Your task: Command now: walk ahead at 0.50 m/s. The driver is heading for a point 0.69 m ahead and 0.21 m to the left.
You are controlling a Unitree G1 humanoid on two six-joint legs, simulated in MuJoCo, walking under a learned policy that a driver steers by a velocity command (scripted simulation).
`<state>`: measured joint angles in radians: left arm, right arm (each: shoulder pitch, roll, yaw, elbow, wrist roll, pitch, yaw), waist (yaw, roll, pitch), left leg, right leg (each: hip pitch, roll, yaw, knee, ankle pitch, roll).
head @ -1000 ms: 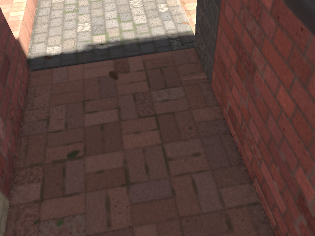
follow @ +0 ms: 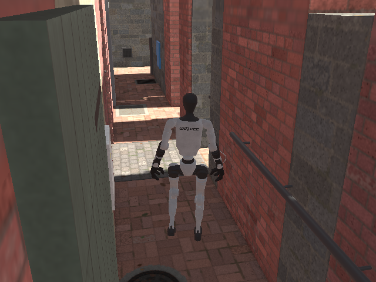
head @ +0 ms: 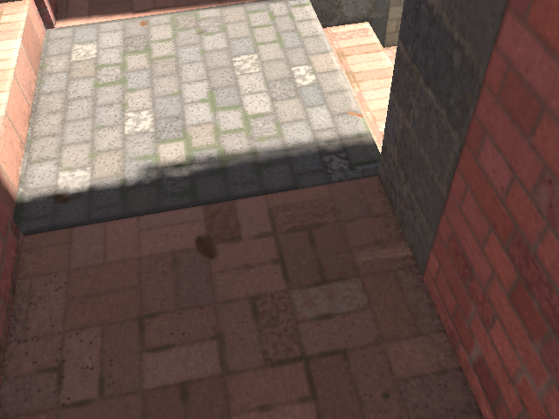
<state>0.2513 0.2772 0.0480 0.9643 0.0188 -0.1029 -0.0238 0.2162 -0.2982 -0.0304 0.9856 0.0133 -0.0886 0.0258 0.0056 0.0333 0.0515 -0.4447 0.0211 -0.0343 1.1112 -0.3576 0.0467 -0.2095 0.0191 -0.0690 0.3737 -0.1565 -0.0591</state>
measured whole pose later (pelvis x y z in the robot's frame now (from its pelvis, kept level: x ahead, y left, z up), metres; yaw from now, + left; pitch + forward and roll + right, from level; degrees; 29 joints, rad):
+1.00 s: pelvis +0.52 +0.10 -0.01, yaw +0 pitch +0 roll +1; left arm 0.10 0.29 0.04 0.91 0.03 -0.11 -0.03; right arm 0.27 -0.31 -0.03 1.01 0.02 -0.08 0.01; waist -0.03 0.01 0.06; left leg -0.26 -0.09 -0.07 1.08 -0.54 0.03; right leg -0.34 0.00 -0.06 0.48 -0.15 -0.06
